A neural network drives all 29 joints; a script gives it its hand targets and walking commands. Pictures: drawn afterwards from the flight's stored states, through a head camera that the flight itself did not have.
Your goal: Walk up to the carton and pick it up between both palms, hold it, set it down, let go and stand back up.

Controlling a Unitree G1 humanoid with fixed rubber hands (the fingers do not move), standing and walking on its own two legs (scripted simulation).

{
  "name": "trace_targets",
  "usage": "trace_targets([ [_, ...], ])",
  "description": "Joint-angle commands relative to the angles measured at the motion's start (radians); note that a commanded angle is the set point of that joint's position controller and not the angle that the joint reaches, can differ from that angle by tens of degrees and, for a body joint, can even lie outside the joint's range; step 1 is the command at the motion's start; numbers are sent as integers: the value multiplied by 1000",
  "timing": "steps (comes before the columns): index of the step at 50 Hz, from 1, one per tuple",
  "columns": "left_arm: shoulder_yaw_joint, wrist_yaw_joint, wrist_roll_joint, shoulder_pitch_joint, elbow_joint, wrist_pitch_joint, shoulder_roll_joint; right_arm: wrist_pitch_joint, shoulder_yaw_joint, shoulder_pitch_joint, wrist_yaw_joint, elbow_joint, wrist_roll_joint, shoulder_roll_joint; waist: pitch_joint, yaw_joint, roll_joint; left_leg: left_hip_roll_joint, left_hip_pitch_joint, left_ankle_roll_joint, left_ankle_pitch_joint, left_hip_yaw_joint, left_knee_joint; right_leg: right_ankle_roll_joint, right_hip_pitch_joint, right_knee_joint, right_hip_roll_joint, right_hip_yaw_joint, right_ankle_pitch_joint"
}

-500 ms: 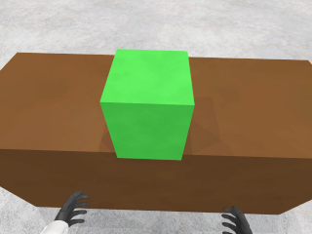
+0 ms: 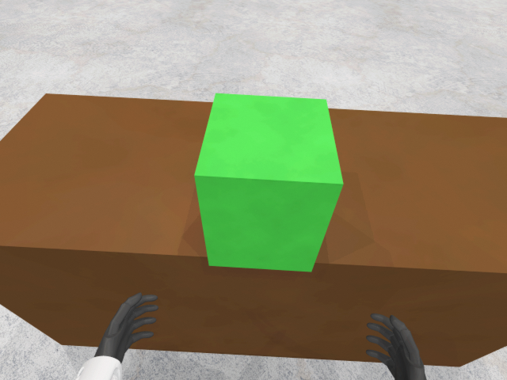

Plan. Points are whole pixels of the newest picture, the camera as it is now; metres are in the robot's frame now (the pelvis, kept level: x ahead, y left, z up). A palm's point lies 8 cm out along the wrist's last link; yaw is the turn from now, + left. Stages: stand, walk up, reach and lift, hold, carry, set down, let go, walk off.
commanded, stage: reach and lift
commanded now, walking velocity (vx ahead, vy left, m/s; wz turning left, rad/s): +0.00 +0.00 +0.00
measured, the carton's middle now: (265, 185) +0.44 +0.01 +0.06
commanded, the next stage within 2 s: none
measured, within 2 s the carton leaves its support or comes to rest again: neither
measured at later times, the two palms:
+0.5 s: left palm (125, 302) +0.21 +0.21 +0.04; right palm (404, 313) +0.22 -0.20 +0.03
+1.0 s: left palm (131, 235) +0.29 +0.21 +0.09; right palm (405, 248) +0.30 -0.20 +0.09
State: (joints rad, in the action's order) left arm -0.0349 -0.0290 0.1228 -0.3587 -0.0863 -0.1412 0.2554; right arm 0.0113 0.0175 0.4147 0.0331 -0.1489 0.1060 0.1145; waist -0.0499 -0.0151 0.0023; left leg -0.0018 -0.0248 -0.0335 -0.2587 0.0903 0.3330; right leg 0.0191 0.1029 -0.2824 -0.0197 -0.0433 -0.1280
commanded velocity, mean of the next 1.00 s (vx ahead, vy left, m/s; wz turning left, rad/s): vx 0.00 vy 0.00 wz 0.00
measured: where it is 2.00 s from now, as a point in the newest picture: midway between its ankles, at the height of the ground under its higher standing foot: outside the picture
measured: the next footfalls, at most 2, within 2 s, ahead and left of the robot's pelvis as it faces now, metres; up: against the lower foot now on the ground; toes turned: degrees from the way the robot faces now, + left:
none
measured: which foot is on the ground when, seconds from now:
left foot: down 0.00-1.00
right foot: down 0.00-1.00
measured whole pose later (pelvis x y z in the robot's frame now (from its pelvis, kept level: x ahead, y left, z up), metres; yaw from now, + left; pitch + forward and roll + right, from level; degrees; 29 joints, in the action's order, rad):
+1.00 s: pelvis -0.01 -0.02 +0.00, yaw +2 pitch -1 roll +0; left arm 0.12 0.01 0.19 0.17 0.01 -0.47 0.26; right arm 0.28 0.02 -0.14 0.17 -0.05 0.27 0.17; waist -0.04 0.00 -0.02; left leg -0.01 -0.09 -0.01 -0.24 0.06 0.35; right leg 0.04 0.16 -0.31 -0.02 -0.08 -0.13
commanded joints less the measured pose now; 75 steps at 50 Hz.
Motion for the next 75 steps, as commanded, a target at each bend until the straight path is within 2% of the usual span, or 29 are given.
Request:
trace_targets([
  [1, 38, -24, 15, 146, 188, 33, 82, -19, 47, -102, -4, 216, 7, 88, 65, -6, 66, -63, -187, 68, 212, -69, -92, 56, -147, -10, 8, 72, 82],
  [13, 66, -25, 41, 267, 240, -22, 71, 47, 44, -214, 20, 308, 42, 77, 106, -24, 31, -41, -196, 53, 191, -64, -89, 44, -160, -10, 22, 98, 61],
  [22, 77, -8, 84, 349, 265, 18, 101, 48, 29, -298, 52, 366, 64, 55, 169, -24, 14, -23, -217, 43, 208, -71, -67, 29, -191, -29, 40, 112, 97],
  [28, 83, 6, 104, 420, 250, 47, 120, 46, 26, -372, 74, 356, 76, 50, 195, -15, 16, -18, -229, 41, 221, -81, -58, 24, -214, -37, 49, 118, 127],
  [33, 104, 19, 106, 534, 266, -32, 132, 104, 35, -490, 97, 332, 88, 60, 215, 3, 24, -21, -241, 40, 209, -80, -68, 18, -239, -41, 51, 118, 155],
  [38, 146, 24, 105, 616, 323, -138, 139, 155, 37, -599, 116, 362, 122, 98, 292, 10, 20, -12, -235, 56, 302, -72, -40, 5, -290, -72, 35, 103, 281],
  [46, 207, 44, 70, 766, 280, -275, 123, 220, 39, -765, 137, 295, 156, 137, 302, 20, 22, -9, -212, 59, 303, -62, -44, 6, -289, -61, 22, 85, 264],
  [56, 237, 25, 56, 1039, 221, -372, 151, 286, 58, -1039, 130, 221, 184, 183, 404, 31, 30, -9, -217, 50, 280, -56, -32, 9, -267, -76, 9, 70, 237],
  [65, 247, 16, 43, 1241, 98, -418, 188, 329, 67, -1243, 134, 82, 202, 216, 474, 41, 34, -7, -217, 45, 282, -54, -21, 6, -274, -82, 5, 64, 257],
  [75, 231, 14, 52, 1455, -66, -404, 236, 344, 77, -1456, 130, -65, 212, 248, 551, 55, 32, 0, -224, 44, 315, -64, -1, 1, -288, -88, 3, 56, 310],
])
